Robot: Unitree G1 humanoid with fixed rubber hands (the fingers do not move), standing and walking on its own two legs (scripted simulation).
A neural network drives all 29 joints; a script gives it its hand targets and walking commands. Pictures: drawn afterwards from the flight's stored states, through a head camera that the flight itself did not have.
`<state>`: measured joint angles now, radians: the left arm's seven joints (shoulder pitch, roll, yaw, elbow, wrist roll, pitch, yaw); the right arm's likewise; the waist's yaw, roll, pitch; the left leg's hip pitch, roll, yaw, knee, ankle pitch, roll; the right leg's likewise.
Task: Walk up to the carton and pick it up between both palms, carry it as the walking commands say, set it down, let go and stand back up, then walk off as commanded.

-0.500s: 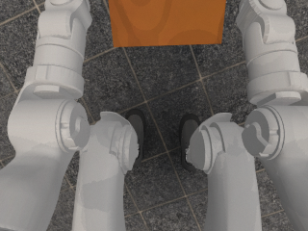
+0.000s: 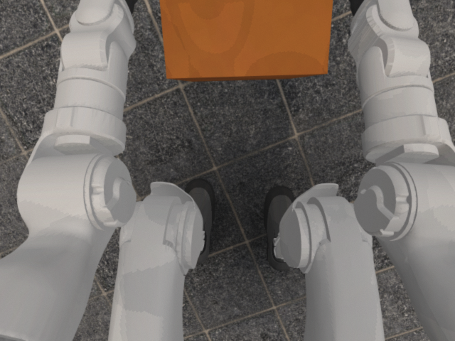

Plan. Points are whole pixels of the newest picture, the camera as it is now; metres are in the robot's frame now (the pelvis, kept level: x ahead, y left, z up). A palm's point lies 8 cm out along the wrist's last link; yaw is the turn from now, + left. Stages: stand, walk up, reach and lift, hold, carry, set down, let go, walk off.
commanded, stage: set down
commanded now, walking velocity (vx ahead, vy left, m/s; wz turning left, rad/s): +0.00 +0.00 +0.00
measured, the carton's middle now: (242, 14) +0.57 +0.01 -0.27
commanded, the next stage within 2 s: none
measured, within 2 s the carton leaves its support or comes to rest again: neither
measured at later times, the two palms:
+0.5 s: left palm out of the picture +0.56 +0.17 -0.16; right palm out of the picture +0.56 -0.14 -0.16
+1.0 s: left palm out of the picture +0.56 +0.17 -0.17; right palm out of the picture +0.57 -0.14 -0.17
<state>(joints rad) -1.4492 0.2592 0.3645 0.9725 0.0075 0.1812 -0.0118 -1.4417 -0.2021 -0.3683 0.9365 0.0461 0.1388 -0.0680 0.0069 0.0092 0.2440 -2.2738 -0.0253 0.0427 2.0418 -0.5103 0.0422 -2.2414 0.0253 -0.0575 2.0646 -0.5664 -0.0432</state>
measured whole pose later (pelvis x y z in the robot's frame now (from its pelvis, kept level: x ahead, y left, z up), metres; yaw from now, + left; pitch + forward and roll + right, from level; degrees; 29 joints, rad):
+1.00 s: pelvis +0.01 +0.00 +0.00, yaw +0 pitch +45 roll -1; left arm -1.45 0.24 0.41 0.97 0.04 0.09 -0.02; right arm -1.44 -0.20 -0.39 0.94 0.02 0.07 -0.06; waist 0.01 0.01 0.24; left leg -2.31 -0.03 0.04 2.05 -0.53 0.04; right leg -2.27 0.03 -0.06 2.08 -0.59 -0.04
